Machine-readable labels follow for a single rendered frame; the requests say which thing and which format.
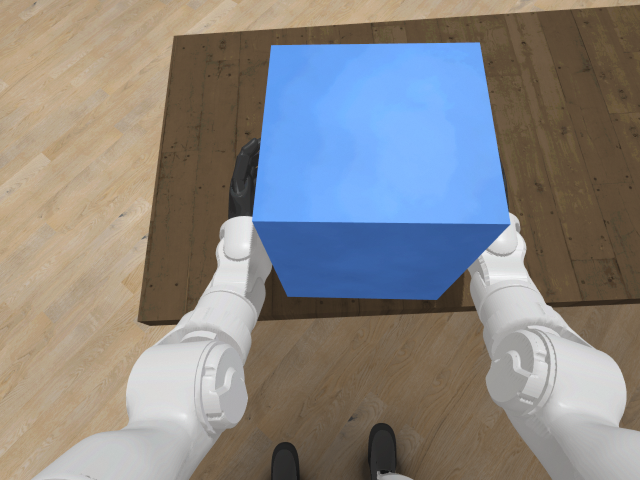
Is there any robot right foot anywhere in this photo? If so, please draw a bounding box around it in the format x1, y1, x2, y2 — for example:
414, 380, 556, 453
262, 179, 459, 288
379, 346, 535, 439
368, 423, 396, 480

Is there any robot foot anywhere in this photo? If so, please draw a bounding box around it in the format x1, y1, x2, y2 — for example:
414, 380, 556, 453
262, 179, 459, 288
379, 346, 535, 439
271, 442, 300, 480
368, 423, 396, 480

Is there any right robot hand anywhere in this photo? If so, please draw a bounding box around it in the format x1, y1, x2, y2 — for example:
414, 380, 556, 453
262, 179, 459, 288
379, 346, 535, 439
498, 150, 509, 211

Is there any right robot forearm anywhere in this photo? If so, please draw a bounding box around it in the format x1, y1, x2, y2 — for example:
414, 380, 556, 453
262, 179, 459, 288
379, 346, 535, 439
468, 213, 627, 418

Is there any right robot upper arm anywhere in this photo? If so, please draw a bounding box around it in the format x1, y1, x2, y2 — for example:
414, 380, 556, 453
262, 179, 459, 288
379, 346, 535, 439
486, 328, 640, 480

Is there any robot left foot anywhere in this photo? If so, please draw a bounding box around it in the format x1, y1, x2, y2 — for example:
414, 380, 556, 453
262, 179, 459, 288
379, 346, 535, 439
271, 442, 300, 480

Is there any left robot upper arm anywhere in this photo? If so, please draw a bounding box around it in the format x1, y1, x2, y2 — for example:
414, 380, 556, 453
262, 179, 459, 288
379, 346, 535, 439
31, 340, 248, 480

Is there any carton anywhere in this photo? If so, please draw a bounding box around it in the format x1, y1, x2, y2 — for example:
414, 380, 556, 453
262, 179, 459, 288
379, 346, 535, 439
252, 43, 511, 300

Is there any left robot hand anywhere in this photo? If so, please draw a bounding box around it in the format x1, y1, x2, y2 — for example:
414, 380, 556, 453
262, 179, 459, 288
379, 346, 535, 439
228, 138, 261, 220

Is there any table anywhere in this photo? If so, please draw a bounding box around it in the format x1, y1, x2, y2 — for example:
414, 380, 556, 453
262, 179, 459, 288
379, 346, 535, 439
137, 5, 640, 326

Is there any left robot forearm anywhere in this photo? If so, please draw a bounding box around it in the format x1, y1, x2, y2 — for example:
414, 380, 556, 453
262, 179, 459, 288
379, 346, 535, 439
126, 216, 272, 417

